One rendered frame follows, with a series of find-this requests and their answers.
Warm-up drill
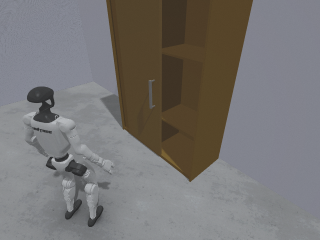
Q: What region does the handle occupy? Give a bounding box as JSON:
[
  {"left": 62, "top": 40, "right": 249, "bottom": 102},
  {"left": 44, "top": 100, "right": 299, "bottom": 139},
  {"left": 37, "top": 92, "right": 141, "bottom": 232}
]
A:
[{"left": 148, "top": 80, "right": 155, "bottom": 109}]

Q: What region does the right robot hand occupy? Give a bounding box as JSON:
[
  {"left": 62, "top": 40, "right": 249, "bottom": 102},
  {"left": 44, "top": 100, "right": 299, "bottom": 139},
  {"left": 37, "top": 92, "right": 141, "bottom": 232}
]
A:
[{"left": 101, "top": 159, "right": 115, "bottom": 175}]

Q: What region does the robot right upper arm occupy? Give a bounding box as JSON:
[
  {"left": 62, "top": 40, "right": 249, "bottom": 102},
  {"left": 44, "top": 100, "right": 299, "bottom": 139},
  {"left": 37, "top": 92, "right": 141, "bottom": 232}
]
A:
[{"left": 57, "top": 118, "right": 85, "bottom": 155}]

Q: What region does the left robot shin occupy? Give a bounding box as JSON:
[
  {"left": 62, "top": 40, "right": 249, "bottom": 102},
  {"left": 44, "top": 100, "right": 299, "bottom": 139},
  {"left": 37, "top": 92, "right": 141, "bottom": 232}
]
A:
[{"left": 62, "top": 178, "right": 76, "bottom": 212}]

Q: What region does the left robot hand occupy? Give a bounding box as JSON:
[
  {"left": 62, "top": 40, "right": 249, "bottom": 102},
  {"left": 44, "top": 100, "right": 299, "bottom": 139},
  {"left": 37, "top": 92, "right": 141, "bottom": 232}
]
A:
[{"left": 37, "top": 149, "right": 49, "bottom": 157}]

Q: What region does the humanoid robot head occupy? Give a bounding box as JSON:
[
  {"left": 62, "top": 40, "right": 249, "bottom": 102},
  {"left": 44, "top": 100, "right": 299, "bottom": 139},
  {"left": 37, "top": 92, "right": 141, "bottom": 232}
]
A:
[{"left": 27, "top": 86, "right": 60, "bottom": 123}]

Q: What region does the wardrobe door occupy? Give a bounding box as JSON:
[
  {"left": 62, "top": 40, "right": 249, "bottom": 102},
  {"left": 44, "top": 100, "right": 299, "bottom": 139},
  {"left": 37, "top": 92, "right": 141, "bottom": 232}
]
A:
[
  {"left": 111, "top": 0, "right": 129, "bottom": 128},
  {"left": 115, "top": 0, "right": 162, "bottom": 155}
]

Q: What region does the robot left upper arm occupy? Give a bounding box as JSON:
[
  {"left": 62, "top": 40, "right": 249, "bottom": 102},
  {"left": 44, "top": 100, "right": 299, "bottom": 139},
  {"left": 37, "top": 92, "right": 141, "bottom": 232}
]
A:
[{"left": 22, "top": 112, "right": 38, "bottom": 143}]

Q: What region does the robot left forearm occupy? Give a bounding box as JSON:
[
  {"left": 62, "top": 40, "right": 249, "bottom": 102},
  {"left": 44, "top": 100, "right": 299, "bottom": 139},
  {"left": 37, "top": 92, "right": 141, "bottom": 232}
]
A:
[{"left": 27, "top": 140, "right": 43, "bottom": 151}]

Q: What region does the robot right forearm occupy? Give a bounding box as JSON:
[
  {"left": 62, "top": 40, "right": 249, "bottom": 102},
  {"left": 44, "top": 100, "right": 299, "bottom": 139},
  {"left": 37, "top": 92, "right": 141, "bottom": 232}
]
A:
[{"left": 80, "top": 145, "right": 106, "bottom": 167}]

